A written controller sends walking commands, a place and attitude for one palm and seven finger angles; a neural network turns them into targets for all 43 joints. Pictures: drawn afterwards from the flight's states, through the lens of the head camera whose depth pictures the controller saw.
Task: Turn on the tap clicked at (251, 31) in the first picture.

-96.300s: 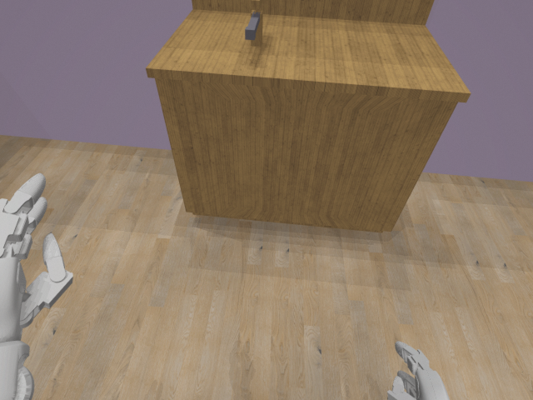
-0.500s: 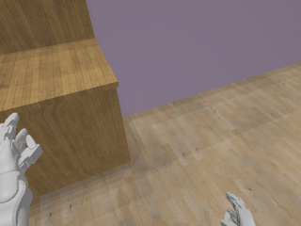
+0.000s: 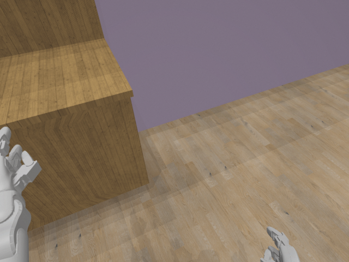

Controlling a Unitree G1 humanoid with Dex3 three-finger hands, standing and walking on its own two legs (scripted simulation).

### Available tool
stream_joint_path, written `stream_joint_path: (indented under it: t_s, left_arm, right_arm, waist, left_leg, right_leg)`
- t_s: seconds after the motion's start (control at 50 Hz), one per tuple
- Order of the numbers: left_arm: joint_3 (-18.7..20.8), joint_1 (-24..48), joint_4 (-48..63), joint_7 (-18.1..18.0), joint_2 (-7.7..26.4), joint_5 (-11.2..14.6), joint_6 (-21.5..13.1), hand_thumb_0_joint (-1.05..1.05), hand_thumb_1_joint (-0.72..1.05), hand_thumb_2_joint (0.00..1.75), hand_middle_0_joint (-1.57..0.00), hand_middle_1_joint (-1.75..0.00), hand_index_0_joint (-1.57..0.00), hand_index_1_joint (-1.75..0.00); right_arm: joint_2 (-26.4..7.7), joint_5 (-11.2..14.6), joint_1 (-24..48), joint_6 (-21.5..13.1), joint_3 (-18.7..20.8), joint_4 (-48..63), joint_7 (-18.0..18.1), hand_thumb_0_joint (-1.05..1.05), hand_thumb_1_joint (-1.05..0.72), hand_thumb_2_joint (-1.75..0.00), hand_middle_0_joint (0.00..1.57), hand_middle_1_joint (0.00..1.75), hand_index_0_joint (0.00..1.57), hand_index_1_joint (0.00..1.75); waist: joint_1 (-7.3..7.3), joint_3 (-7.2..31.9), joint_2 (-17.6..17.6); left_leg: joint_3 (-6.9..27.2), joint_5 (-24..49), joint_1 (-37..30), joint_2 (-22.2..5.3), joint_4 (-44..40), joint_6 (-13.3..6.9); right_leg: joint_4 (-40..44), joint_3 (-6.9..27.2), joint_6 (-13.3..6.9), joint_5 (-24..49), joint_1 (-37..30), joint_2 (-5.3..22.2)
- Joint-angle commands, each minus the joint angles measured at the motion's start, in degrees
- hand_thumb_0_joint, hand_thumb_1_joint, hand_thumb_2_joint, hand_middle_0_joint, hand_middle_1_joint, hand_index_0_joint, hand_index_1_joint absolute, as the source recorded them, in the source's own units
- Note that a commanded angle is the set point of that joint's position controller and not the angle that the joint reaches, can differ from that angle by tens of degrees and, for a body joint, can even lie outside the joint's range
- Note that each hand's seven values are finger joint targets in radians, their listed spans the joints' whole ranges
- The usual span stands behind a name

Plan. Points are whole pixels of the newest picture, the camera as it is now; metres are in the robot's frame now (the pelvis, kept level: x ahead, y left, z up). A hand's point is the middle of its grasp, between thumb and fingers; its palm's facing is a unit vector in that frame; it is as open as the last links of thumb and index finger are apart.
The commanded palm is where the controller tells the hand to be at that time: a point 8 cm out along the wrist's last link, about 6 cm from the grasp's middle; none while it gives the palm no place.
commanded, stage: reach beside the lever's end, fingers flat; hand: left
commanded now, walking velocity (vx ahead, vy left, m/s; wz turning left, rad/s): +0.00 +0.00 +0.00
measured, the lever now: out of the picture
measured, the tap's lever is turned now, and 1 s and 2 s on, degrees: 73 73 73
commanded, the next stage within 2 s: push the lever round in 0.60 s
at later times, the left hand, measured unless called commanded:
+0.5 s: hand (35, 161) +0.27 +0.35 +0.11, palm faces +0.62 -0.78 -0.08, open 7.8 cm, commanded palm +0.22 +0.38 +0.12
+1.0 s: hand (45, 158) +0.28 +0.33 +0.11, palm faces +0.58 -0.81 -0.06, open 7.8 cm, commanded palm +0.23 +0.36 +0.12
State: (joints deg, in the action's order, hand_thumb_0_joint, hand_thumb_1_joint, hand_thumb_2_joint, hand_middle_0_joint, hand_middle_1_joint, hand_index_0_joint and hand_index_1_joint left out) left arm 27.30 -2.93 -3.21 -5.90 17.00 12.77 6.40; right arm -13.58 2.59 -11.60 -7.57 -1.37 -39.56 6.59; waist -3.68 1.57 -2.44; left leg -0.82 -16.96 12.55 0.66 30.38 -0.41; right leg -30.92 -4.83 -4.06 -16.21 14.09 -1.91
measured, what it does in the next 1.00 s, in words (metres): stands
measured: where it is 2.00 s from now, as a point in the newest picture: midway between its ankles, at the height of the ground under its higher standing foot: outside the picture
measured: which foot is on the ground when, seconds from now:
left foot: down 0.00-1.00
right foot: down 0.00-1.00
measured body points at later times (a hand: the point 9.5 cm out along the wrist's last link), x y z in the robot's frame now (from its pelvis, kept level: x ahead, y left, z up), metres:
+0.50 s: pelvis -0.01 +0.00 -0.01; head +0.00 -0.02 +0.44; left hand +0.24 +0.39 +0.12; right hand +0.15 -0.25 -0.11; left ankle -0.01 +0.12 -0.73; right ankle +0.01 -0.07 -0.73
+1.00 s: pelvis +0.00 +0.01 +0.00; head +0.00 +0.00 +0.45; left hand +0.25 +0.37 +0.12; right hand +0.17 -0.22 -0.10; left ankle -0.01 +0.12 -0.73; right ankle +0.01 -0.07 -0.73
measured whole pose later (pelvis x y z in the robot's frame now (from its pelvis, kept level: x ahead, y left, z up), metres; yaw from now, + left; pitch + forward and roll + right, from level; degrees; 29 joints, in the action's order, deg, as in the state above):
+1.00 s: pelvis +0.00 +0.01 +0.00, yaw +0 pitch +1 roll +0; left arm 26.4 2.6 -10.4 -5.7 16.3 11.6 2.3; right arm -13.9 2.5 -12.2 -6.7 -1.1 -38.6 6.4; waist -3.0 2.4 -2.3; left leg -1.3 -18.2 16.4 1.1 33.4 -1.4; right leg -33.0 -4.4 -3.1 -16.8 17.6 -1.4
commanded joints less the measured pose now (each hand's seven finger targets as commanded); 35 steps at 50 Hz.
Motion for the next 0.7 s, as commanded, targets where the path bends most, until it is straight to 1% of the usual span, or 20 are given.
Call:
stream_joint_path:
  t_s: [0.0,0.06,0.08,0.12,0.18,0.22,0.24,0.3,0.32,0.36,0.38,0.4,0.44,0.46,0.5,0.52,0.58,0.6,0.64,0.68]
  left_arm:
    - [5.7,15.9,10.0,0.0,17.0,-0.2,-5.0,0.0,0.9,0.9,-0.15,-0.15,-0.15,-0.15]
    - [5.5,20.8,6.4,0.7,18.4,-0.6,-6.0,0.0,0.9,0.9,-0.15,-0.15,-0.15,-0.15]
    - [5.9,21.9,5.5,1.0,19.3,-0.8,-6.6,0.0,0.9,0.9,-0.15,-0.15,-0.15,-0.15]
    - [5.3,23.8,3.2,1.8,19.7,-0.8,-7.7,0.0,0.9,0.9,-0.15,-0.15,-0.15,-0.15]
    - [6.4,24.5,0.9,2.6,21.3,-0.8,-9.1,0.0,0.9,0.9,-0.15,-0.15,-0.15,-0.15]
    - [6.0,24.3,0.7,2.9,20.9,-0.6,-9.7,0.0,0.9,0.9,-0.15,-0.15,-0.15,-0.15]
    - [5.4,23.9,0.4,3.0,19.9,-0.4,-9.8,0.0,0.9,0.9,-0.15,-0.15,-0.15,-0.15]
    - [7.3,20.0,-0.3,2.7,20.8,-0.1,-9.6,0.0,0.9,0.9,-0.15,-0.15,-0.15,-0.15]
    - [7.9,18.3,-0.4,2.6,20.8,0.1,-9.3,0.0,0.9,0.9,-0.15,-0.15,-0.15,-0.15]
    - [8.8,18.1,-0.9,2.4,21.2,0.4,-8.8,0.0,0.9,0.9,-0.15,-0.15,-0.15,-0.15]
    - [10.4,16.4,-1.4,2.3,22.6,0.5,-8.7,0.0,0.9,0.9,-0.15,-0.15,-0.15,-0.15]
    - [9.3,17.1,-0.6,2.4,21.5,0.4,-8.7,0.0,0.9,0.9,-0.15,-0.15,-0.15,-0.15]
    - [10.2,18.5,1.1,1.9,22.8,-0.1,-9.1,0.0,0.9,0.9,-0.15,-0.15,-0.15,-0.15]
    - [8.3,20.8,2.4,1.9,21.3,-0.3,-9.6,0.0,0.9,0.9,-0.15,-0.15,-0.15,-0.15]
    - [7.8,20.4,3.2,1.7,20.8,-0.6,-10.4,0.0,0.9,0.9,-0.15,-0.15,-0.15,-0.15]
    - [7.3,20.9,2.5,1.9,20.4,-0.5,-10.5,0.0,0.9,0.9,-0.15,-0.15,-0.15,-0.15]
    - [7.4,23.3,-0.8,3.1,21.6,-0.2,-10.3,0.0,0.9,0.9,-0.15,-0.15,-0.15,-0.15]
    - [7.2,24.5,-0.5,3.4,21.8,-0.3,-10.4,0.0,0.9,0.9,-0.15,-0.15,-0.15,-0.15]
    - [4.9,24.7,0.2,3.7,19.5,-0.3,-10.3,0.0,0.9,0.9,-0.15,-0.15,-0.15,-0.15]
    - [5.3,25.3,-0.1,3.6,20.4,-0.5,-10.2,0.0,0.9,0.9,-0.15,-0.15,-0.15,-0.15]
  right_arm:
    - [-6.7,0.0,6.5,-2.9,2.3,8.5,1.0,0.0,-0.9,-0.9,0.2,0.3,0.2,0.3]
    - [-7.1,0.0,5.9,-2.9,2.3,7.6,1.4,0.0,-0.9,-0.9,0.2,0.3,0.2,0.3]
    - [-7.2,-0.1,5.6,-2.9,2.4,7.4,1.6,0.0,-0.9,-0.9,0.2,0.3,0.2,0.3]
    - [-7.3,0.1,5.6,-3.0,2.3,7.3,1.6,0.0,-0.9,-0.9,0.2,0.3,0.2,0.3]
    - [-7.8,-0.1,4.7,-2.9,2.6,7.2,1.5,0.0,-0.9,-0.9,0.2,0.3,0.2,0.3]
    - [-7.6,0.0,4.8,-2.9,2.6,7.7,1.4,0.0,-0.9,-0.9,0.2,0.3,0.2,0.3]
    - [-7.7,-0.1,4.5,-3.0,2.6,7.8,1.3,0.0,-0.9,-0.9,0.2,0.3,0.2,0.3]
    - [-8.0,0.0,4.1,-2.8,3.0,8.3,1.0,0.0,-0.9,-0.9,0.2,0.3,0.2,0.3]
    - [-8.0,0.1,3.9,-2.7,3.0,8.6,0.8,0.0,-0.9,-0.9,0.2,0.3,0.2,0.3]
    - [-8.1,0.2,3.6,-2.3,3.2,8.5,0.7,0.0,-0.9,-0.9,0.2,0.3,0.2,0.3]
    - [-8.2,0.3,3.5,-2.0,3.3,8.6,0.5,0.0,-0.9,-0.9,0.2,0.3,0.2,0.3]
    - [-8.0,0.3,4.1,-1.9,3.2,9.0,0.5,0.0,-0.9,-0.9,0.2,0.3,0.2,0.3]
    - [-7.9,0.3,4.0,-1.7,3.1,9.0,0.6,0.0,-0.9,-0.9,0.2,0.3,0.2,0.3]
    - [-7.8,0.1,4.3,-1.9,3.0,9.0,0.7,0.0,-0.9,-0.9,0.2,0.3,0.2,0.3]
    - [-7.8,-0.1,4.4,-2.1,3.1,8.9,0.8,0.0,-0.9,-0.9,0.2,0.3,0.2,0.3]
    - [-8.0,0.0,4.2,-2.1,3.0,8.5,1.0,0.0,-0.9,-0.9,0.2,0.3,0.2,0.3]
    - [-8.3,0.1,3.9,-2.0,3.0,7.7,1.6,0.0,-0.9,-0.9,0.2,0.3,0.2,0.3]
    - [-8.2,0.2,4.3,-2.1,2.9,7.8,1.7,0.0,-0.9,-0.9,0.2,0.3,0.2,0.3]
    - [-8.1,0.1,4.3,-2.5,2.8,8.0,1.8,0.0,-0.9,-0.9,0.2,0.3,0.2,0.3]
    - [-8.4,0.1,4.0,-2.5,2.8,7.8,1.9,0.0,-0.9,-0.9,0.2,0.3,0.2,0.3]
  waist:
    - [0.35,7.5,-0.7]
    - [1.51,7.6,-1.2]
    - [1.77,7.9,0.0]
    - [1.81,7.9,-1.3]
    - [1.6,10.7,-1.2]
    - [1.06,11.6,-2.7]
    - [1.12,12.0,-1.9]
    - [0.03,13.0,-1.1]
    - [-0.42,12.6,-0.8]
    - [-0.06,11.6,1.3]
    - [-0.66,11.4,2.2]
    - [-0.22,10.9,1.3]
    - [-0.23,11.2,-2.5]
    - [0.62,10.7,-2.7]
    - [0.67,10.9,-3.0]
    - [1.4,10.1,-2.0]
    - [2.21,8.6,0.3]
    - [1.99,9.5,-1.1]
    - [1.86,9.9,-3.8]
    - [2.06,10.8,-1.8]
  left_leg:
    - [1.9,9.9,2.4,0.5,-3.0,-1.0]
    - [1.8,8.2,3.4,0.8,-2.0,-1.1]
    - [1.8,7.6,3.9,0.6,-1.7,-1.2]
    - [1.9,6.8,4.6,0.8,-1.5,-1.1]
    - [1.9,7.4,5.0,0.8,-0.5,-1.2]
    - [2.1,7.8,5.0,0.8,-0.6,-1.1]
    - [2.1,8.8,4.6,0.8,-0.3,-1.1]
    - [2.2,10.5,4.9,0.6,-0.4,-1.2]
    - [2.0,10.9,5.4,0.6,-0.4,-1.1]
    - [1.9,11.0,6.0,0.5,-0.5,-1.2]
    - [2.1,10.6,6.9,0.3,-0.5,-1.2]
    - [1.7,10.1,6.8,0.4,-0.5,-1.3]
    - [1.9,10.1,6.1,0.4,-0.6,-1.1]
    - [1.9,9.8,5.4,0.4,-0.5,-1.1]
    - [2.0,9.3,4.9,0.4,-0.4,-1.2]
    - [2.2,8.3,4.9,0.3,-0.5,-1.2]
    - [2.2,5.6,6.6,0.3,-0.2,-1.3]
    - [2.4,5.3,6.4,0.3,-0.5,-1.2]
    - [2.7,6.2,4.6,0.5,-0.5,-1.1]
    - [3.1,6.5,4.6,0.4,-0.4,-1.1]
  right_leg:
    - [4.5,5.4,3.4,11.0,-3.9,2.1]
    - [4.3,6.0,3.5,9.4,-2.5,2.3]
    - [4.4,6.1,3.7,8.6,-2.3,2.3]
    - [4.0,6.4,3.6,7.9,-1.9,2.5]
    - [3.0,6.4,3.6,9.0,-2.4,2.3]
    - [2.5,6.2,3.4,9.5,-2.9,2.3]
    - [2.1,6.0,3.4,11.1,-3.1,2.2]
    - [1.6,5.6,3.4,13.0,-4.1,2.1]
    - [1.6,5.5,3.4,13.8,-4.4,2.1]
    - [1.7,5.5,3.6,14.1,-4.1,2.1]
    - [1.8,5.6,3.7,13.2,-4.5,2.0]
    - [1.9,5.9,3.9,12.9,-3.9,2.2]
    - [1.8,5.8,3.4,12.0,-3.3,2.0]
    - [1.8,5.7,3.4,11.7,-2.3,1.9]
    - [1.8,5.8,3.3,10.6,-1.8,1.7]
    - [2.1,5.6,3.3,9.6,-0.8,1.7]
    - [2.8,6.2,3.6,6.5,-0.1,1.9]
    - [2.8,6.2,3.5,5.9,-0.3,2.1]
    - [2.4,5.6,3.0,7.1,0.3,1.8]
    - [2.2,5.3,3.1,7.1,0.1,1.6]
